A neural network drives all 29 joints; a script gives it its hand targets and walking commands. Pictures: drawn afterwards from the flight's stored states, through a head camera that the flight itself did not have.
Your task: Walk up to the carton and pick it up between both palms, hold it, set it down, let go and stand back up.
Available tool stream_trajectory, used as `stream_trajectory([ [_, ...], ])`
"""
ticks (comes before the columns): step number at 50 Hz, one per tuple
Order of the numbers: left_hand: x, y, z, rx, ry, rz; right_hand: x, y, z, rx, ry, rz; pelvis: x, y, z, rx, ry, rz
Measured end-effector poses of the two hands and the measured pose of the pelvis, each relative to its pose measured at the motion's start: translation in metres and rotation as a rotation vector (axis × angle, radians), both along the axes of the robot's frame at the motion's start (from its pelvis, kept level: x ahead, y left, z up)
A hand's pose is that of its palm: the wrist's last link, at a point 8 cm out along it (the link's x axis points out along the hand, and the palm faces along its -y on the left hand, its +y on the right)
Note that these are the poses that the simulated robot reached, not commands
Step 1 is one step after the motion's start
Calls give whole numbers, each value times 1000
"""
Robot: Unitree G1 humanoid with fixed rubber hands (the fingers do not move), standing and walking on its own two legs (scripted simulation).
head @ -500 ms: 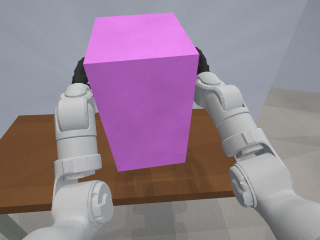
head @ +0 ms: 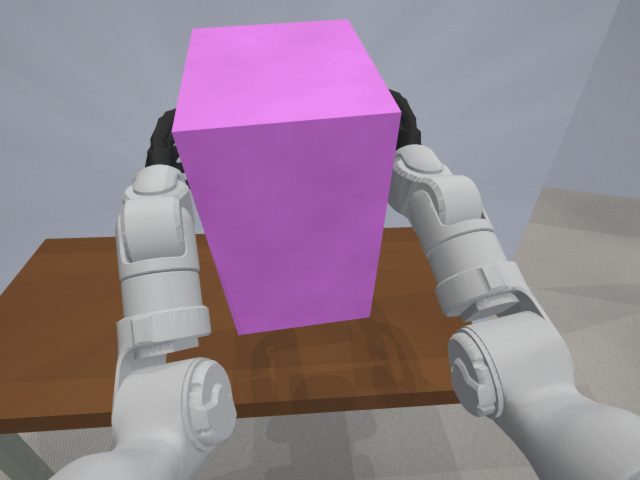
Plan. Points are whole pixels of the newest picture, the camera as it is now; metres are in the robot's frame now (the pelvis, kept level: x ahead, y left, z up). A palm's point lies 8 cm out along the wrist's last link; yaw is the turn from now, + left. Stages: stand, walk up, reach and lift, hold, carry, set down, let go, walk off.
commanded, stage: set down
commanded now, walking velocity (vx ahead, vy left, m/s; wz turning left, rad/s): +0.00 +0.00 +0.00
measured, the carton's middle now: (289, 187) +0.39 +0.00 +0.24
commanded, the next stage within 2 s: none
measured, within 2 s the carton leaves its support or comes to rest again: neither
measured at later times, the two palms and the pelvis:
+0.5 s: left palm (189, 229) +0.39 +0.13 +0.18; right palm (393, 213) +0.38 -0.13 +0.19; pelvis +0.00 -0.01 +0.00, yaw +1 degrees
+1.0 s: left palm (194, 237) +0.40 +0.13 +0.17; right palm (390, 218) +0.40 -0.13 +0.17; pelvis +0.00 +0.00 +0.00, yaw -1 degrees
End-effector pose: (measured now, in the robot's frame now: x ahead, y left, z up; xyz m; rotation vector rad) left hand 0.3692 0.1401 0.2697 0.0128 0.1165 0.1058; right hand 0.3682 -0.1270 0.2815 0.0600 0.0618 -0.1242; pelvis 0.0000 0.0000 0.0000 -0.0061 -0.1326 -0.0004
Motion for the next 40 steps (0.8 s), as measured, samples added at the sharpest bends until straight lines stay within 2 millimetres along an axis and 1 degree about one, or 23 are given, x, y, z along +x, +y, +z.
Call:
stream_trajectory([
  [5,8,1,-2,13,-25,-8,7,1,-10,-14,-36,-1,0,-2,1,4,-20,-3],
  [9,11,3,-11,27,-46,-8,10,3,-24,-38,-67,1,1,-4,1,5,-47,-1],
  [12,13,5,-27,33,-21,-8,12,4,-43,-56,-58,2,1,-6,1,6,-64,3],
  [16,14,5,-56,37,24,-8,13,5,-69,-70,-43,3,0,-8,1,4,-65,10],
  [19,14,3,-71,40,29,-6,14,3,-81,-69,-50,4,0,-8,1,1,-48,16],
  [26,21,-7,-86,51,57,-25,16,-7,-91,-91,-38,-13,-3,-6,1,1,-33,11],
  [29,23,-10,-84,45,51,-27,17,-9,-91,-85,-46,-19,-2,-4,1,1,-14,3],
  [34,26,-11,-75,57,34,-24,20,-10,-84,-80,-64,-19,0,-1,1,1,-15,-7],
  [36,28,-10,-76,63,48,-26,22,-9,-84,-79,-53,-18,0,0,1,2,-22,-9],
  [40,28,-6,-83,62,70,-27,24,-6,-89,-72,-36,-13,1,1,2,3,-19,-10],
])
